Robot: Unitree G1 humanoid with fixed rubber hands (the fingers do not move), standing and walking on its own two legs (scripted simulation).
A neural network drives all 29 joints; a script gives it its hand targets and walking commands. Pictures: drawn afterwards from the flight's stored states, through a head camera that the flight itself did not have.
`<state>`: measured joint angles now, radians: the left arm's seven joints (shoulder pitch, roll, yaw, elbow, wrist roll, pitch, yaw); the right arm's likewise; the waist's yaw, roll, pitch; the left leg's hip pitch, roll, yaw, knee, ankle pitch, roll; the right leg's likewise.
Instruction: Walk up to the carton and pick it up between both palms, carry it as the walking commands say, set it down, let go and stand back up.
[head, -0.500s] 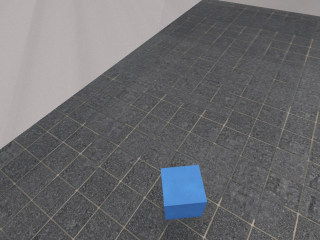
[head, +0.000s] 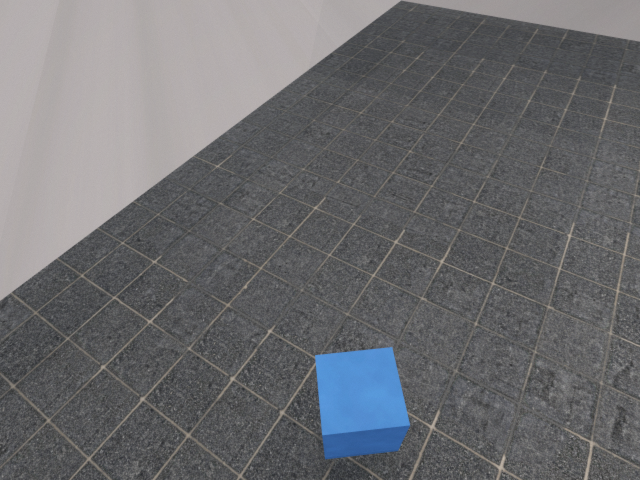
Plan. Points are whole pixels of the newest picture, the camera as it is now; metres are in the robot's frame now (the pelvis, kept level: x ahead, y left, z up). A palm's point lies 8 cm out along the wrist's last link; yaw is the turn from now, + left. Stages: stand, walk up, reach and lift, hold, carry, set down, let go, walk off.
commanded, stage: walk up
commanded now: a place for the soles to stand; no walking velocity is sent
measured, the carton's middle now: (357, 404) +0.43 -0.05 -0.64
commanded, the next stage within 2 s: none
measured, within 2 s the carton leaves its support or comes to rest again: neither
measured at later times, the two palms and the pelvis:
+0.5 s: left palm out of the picture +0.04 +0.25 -0.13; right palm out of the picture +0.01 -0.28 -0.13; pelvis +0.00 -0.01 +0.00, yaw -1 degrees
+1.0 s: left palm out of the picture +0.12 +0.17 -0.13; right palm out of the picture +0.11 -0.32 -0.13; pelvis +0.05 -0.07 +0.00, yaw +4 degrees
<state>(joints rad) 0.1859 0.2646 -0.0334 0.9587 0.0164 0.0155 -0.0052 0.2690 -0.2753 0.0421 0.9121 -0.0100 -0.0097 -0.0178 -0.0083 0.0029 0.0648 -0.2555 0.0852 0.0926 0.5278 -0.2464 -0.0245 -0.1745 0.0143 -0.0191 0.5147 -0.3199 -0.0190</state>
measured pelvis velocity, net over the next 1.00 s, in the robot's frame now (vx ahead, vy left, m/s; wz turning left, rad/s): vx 0.05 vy -0.07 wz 0.07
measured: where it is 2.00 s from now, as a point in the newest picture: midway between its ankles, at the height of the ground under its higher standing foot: outside the picture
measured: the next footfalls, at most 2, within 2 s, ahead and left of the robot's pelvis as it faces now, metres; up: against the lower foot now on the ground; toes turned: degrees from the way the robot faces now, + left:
right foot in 0.64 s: +0.08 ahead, -0.18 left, +0.00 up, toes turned +5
left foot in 0.82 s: +0.08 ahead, +0.07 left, +0.00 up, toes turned -2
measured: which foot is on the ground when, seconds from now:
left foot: down 0.00-0.64, up 0.66-0.80, down 0.82-1.00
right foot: down 0.00-0.44, up 0.46-0.62, down 0.64-1.00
